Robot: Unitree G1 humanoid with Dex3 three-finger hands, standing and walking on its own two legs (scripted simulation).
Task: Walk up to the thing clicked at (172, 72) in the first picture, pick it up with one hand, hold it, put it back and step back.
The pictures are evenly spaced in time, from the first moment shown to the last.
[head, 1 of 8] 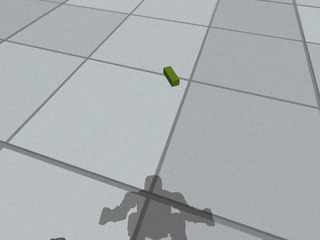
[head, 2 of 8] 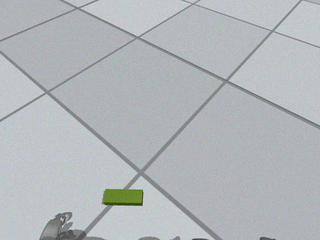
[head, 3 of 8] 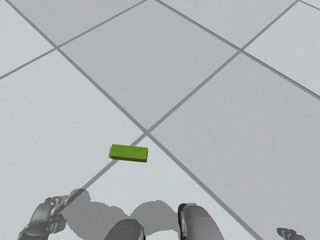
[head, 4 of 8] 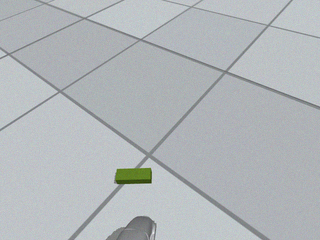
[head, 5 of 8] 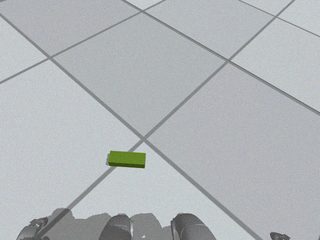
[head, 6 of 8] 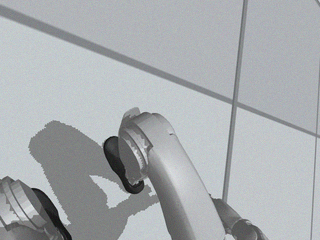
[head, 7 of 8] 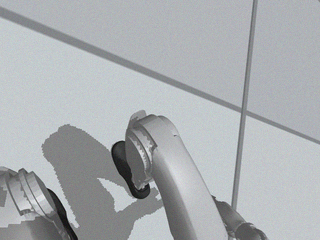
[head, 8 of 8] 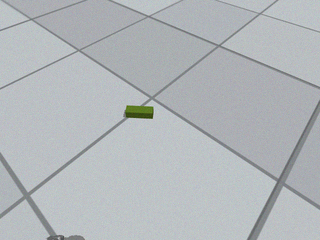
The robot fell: no
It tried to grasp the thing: yes
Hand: left
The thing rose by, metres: 0.66
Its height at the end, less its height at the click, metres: +0.00
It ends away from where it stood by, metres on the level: 0.03
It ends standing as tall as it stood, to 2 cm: yes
